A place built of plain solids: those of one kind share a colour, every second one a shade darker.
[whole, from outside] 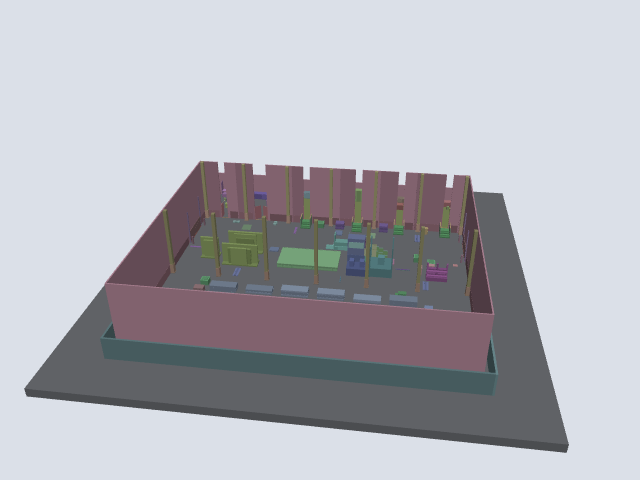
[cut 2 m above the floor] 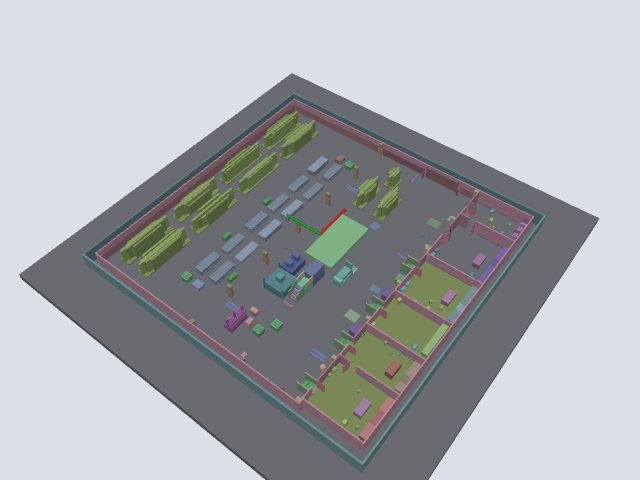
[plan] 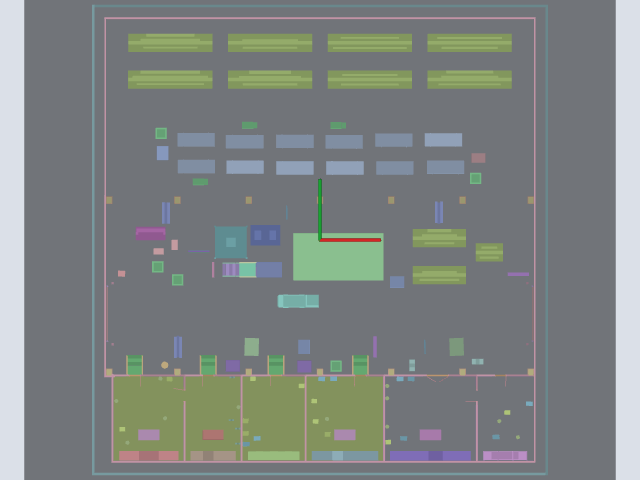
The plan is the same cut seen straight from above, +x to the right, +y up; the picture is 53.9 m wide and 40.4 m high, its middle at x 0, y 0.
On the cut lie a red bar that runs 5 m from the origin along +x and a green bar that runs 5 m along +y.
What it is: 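A precast concrete works, 36.0 x 37.2 m in plan; the plan twin|panels|straight|side|corner|loop|office+lab+lockers+mess+joiners+stores|direct|2doors|2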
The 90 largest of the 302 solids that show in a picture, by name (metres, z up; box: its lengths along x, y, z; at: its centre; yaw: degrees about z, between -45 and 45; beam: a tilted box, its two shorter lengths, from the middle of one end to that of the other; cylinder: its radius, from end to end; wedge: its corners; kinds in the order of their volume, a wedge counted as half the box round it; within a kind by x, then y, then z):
{
 "wall_1": {"box": [0.15, 15.3, 8.55], "at": [-18.07, -3.9, 4.22]},
 "wall_2": {"box": [0.15, 15.3, 8.55], "at": [-18.07, 11.1, 4.22]},
 "wall_3": {"box": [0.15, 7.5, 3.35], "at": [-17.48, -15.0, 1.62]},
 "wall_4": {"box": [6.3, 0.15, 3.35], "at": [-14.4, -18.68, 1.62]},
 "wall_5": {"box": [3.75, 0.15, 8.55], "at": [-13.28, -11.4, 4.22]},
 "wall_6": {"box": [0.15, 5.05, 3.35], "at": [-11.4, -16.07, 1.62]},
 "wall_7": {"box": [1.55, 0.15, 8.55], "at": [-10.62, -11.4, 4.22]},
 "wall_8": {"box": [5.1, 0.15, 3.35], "at": [-9.0, -18.68, 1.62]},
 "wall_9": {"box": [2.35, 0.15, 8.55], "at": [-7.78, -11.4, 4.22]},
 "wall_10": {"box": [0.15, 7.2, 3.35], "at": [-6.6, -15.0, 1.62]},
 "wall_11": {"box": [2.45, 0.15, 8.55], "at": [-5.38, -11.4, 4.22]},
 "wall_12": {"box": [5.7, 0.15, 3.35], "at": [-3.9, -18.68, 1.62]},
 "wall_13": {"box": [2.05, 0.15, 8.55], "at": [-2.23, -11.4, 4.22]},
 "wall_14": {"box": [0.15, 7.2, 3.35], "at": [-1.2, -15.0, 1.62]},
 "wall_15": {"box": [36.3, 0.15, 8.55], "at": [0.0, 18.68, 4.22]},
 "wall_16": {"box": [4.15, 0.15, 8.55], "at": [0.88, -11.4, 4.22]},
 "wall_17": {"box": [6.9, 0.15, 3.35], "at": [2.1, -18.68, 1.62]},
 "wall_18": {"box": [1.55, 0.15, 8.55], "at": [4.62, -11.4, 4.22]},
 "wall_19": {"box": [0.15, 7.2, 3.65], "at": [5.4, -15.0, 1.77]},
 "wall_20": {"box": [3.6, 0.15, 8.55], "at": [7.2, -11.4, 4.22]},
 "wall_21": {"box": [8.1, 0.15, 3.65], "at": [9.3, -18.68, 1.77]},
 "wall_22": {"box": [2.4, 0.15, 8.55], "at": [12.0, -11.4, 4.22]},
 "wall_23": {"box": [0.15, 5.05, 3.65], "at": [13.2, -16.07, 1.77]},
 "wall_24": {"box": [1.55, 0.15, 8.55], "at": [13.97, -11.4, 4.22]},
 "wall_25": {"box": [5.1, 0.15, 3.65], "at": [15.6, -18.68, 1.77]},
 "wall_26": {"box": [2.35, 0.15, 8.55], "at": [16.82, -11.4, 4.22]},
 "wall_27": {"box": [0.15, 7.5, 3.65], "at": [18.07, -15.0, 1.77]},
 "wall_28": {"box": [0.15, 15.3, 8.55], "at": [18.07, -3.9, 4.22]},
 "wall_29": {"box": [0.15, 15.3, 8.55], "at": [18.07, 11.1, 4.22]},
 "frame_1": {"box": [4.56, 0.31, 2.44], "at": [-12.6, 12.89, 1.32]},
 "frame_2": {"box": [5.67, 0.16, 2.48], "at": [-12.6, 13.12, 1.34]},
 "frame_3": {"box": [7.1, 1.54, 0.2], "at": [-12.6, 13.5, 0.05]},
 "frame_4": {"box": [7.1, 0.3, 2.6], "at": [-12.6, 13.5, 1.4]},
 "frame_5": {"box": [6.36, 0.18, 1.97], "at": [-12.6, 13.74, 1.08]},
 "frame_6": {"box": [5.0, 0.27, 2.16], "at": [-12.6, 14.13, 1.18]},
 "frame_7": {"box": [4.44, 0.28, 2.18], "at": [-12.6, 15.97, 1.19]},
 "frame_8": {"box": [5.91, 0.18, 2.19], "at": [-12.6, 16.36, 1.2]},
 "frame_9": {"box": [7.1, 1.54, 0.2], "at": [-12.6, 16.6, 0.05]},
 "frame_10": {"box": [7.1, 0.3, 2.6], "at": [-12.6, 16.6, 1.4]},
 "frame_11": {"box": [5.0, 0.18, 2.07], "at": [-12.6, 16.84, 1.14]},
 "frame_12": {"box": [4.41, 0.18, 2.33], "at": [-12.6, 17.02, 1.26]},
 "frame_13": {"box": [3.34, 0.27, 2.44], "at": [-4.2, 12.86, 1.32]},
 "frame_14": {"box": [7.1, 1.54, 0.2], "at": [-4.2, 13.5, 0.05]},
 "frame_15": {"box": [7.1, 0.3, 2.6], "at": [-4.2, 13.5, 1.4]},
 "frame_16": {"box": [3.51, 0.3, 1.96], "at": [-4.2, 14.12, 1.08]},
 "frame_17": {"box": [4.87, 0.18, 2.46], "at": [-4.2, 16.36, 1.33]},
 "frame_18": {"box": [7.1, 1.54, 0.2], "at": [-4.2, 16.6, 0.05]},
 "frame_19": {"box": [7.1, 0.3, 2.6], "at": [-4.2, 16.6, 1.4]},
 "frame_20": {"box": [4.89, 0.18, 2.07], "at": [4.2, 13.26, 1.13]},
 "frame_21": {"box": [7.1, 1.54, 0.2], "at": [4.2, 13.5, 0.05]},
 "frame_22": {"box": [7.1, 0.3, 2.6], "at": [4.2, 13.5, 1.4]},
 "frame_23": {"box": [6.21, 0.18, 2.23], "at": [4.2, 16.16, 1.21]},
 "frame_24": {"box": [6.66, 0.2, 1.6], "at": [4.2, 16.35, 0.9]},
 "frame_25": {"box": [7.1, 1.54, 0.2], "at": [4.2, 16.6, 0.05]},
 "frame_26": {"box": [7.1, 0.3, 2.6], "at": [4.2, 16.6, 1.4]},
 "frame_27": {"box": [6.59, 0.18, 1.54], "at": [4.2, 16.84, 0.87]},
 "frame_28": {"box": [4.5, 0.3, 2.6], "at": [10.05, -2.95, 1.4]},
 "frame_29": {"box": [4.5, 0.3, 2.6], "at": [10.05, 0.15, 1.4]},
 "frame_30": {"box": [3.83, 0.28, 1.99], "at": [12.6, 12.87, 1.1]},
 "frame_31": {"box": [5.25, 0.17, 2.36], "at": [12.6, 13.1, 1.28]},
 "frame_32": {"box": [6.67, 0.17, 2.39], "at": [12.6, 13.26, 1.3]},
 "frame_33": {"box": [7.1, 1.54, 0.2], "at": [12.6, 13.5, 0.05]},
 "frame_34": {"box": [7.1, 0.3, 2.6], "at": [12.6, 13.5, 1.4]},
 "frame_35": {"box": [4.69, 0.19, 2.07], "at": [12.6, 13.93, 1.14]},
 "frame_36": {"box": [3.97, 0.25, 1.97], "at": [12.6, 14.14, 1.09]},
 "frame_37": {"box": [4.73, 0.18, 2.4], "at": [12.6, 16.17, 1.3]},
 "frame_38": {"box": [7.1, 1.54, 0.2], "at": [12.6, 16.6, 0.05]},
 "frame_39": {"box": [7.1, 0.3, 2.6], "at": [12.6, 16.6, 1.4]},
 "frame_40": {"box": [5.49, 0.16, 2.18], "at": [12.6, 16.83, 1.19]},
 "frame_41": {"box": [4.55, 0.29, 1.93], "at": [12.6, 17.23, 1.06]},
 "frame_42": {"box": [2.3, 0.3, 2.6], "at": [14.25, -1.05, 1.4]},
 "yard_wall_1": {"box": [0.22, 39.6, 2.65], "at": [-19.09, 0.0, 1.27]},
 "yard_wall_2": {"box": [38.4, 0.22, 2.65], "at": [0.0, -19.69, 1.27]},
 "yard_wall_3": {"box": [38.4, 0.22, 2.65], "at": [0.0, 19.69, 1.27]},
 "yard_wall_4": {"box": [0.22, 39.6, 2.65], "at": [19.09, 0.0, 1.27]},
 "ground_1": {"box": [6.0, 7.2, 0.5], "at": [-14.4, -15.0, 0.35]},
 "ground_2": {"box": [4.8, 7.2, 0.5], "at": [-9.0, -15.0, 0.35]},
 "ground_3": {"box": [5.4, 7.2, 0.5], "at": [-3.9, -15.0, 0.35]},
 "ground_4": {"box": [6.6, 7.2, 0.5], "at": [2.1, -15.0, 0.35]},
 "tilting_table_1": {"box": [7.52, 3.94, 0.29], "at": [1.55, -1.4, 0.23]},
 "tilting_table_2": {"box": [7.6, 3.88, 0.15], "at": [1.55, -1.4, 0.48]},
 "mixer_tower_1": {"box": [2.68, 2.68, 1.25], "at": [-7.5, -0.2, 0.57]},
 "product_bearers_1": {"box": [3.12, 1.1, 0.67], "at": [-2.11, 6.07, 0.29]},
 "product_bearers_2": {"box": [3.12, 1.1, 0.71], "at": [2.09, 6.06, 0.3]},
 "product_bearers_3": {"box": [3.12, 1.1, 0.68], "at": [10.4, 8.42, 0.29]},
 "cabin_body_1": {"box": [2.16, 1.26, 2.35], "at": [-4.28, -2.5, 2.21]},
 "lockers_1": {"box": [4.34, 0.72, 1.7], "at": [-3.9, -18.16, 1.55]},
 "hoppers_1": {"box": [2.5, 1.74, 1.05], "at": [-4.6, 0.4, 0.47]},
 "deckbase_1": {"box": [2.2, 1.3, 1.13], "at": [-4.3, -2.5, 0.52]},
 "deck_1": {"box": [1.4, 1.3, 1.13], "at": [-6.1, -2.5, 0.52]}
}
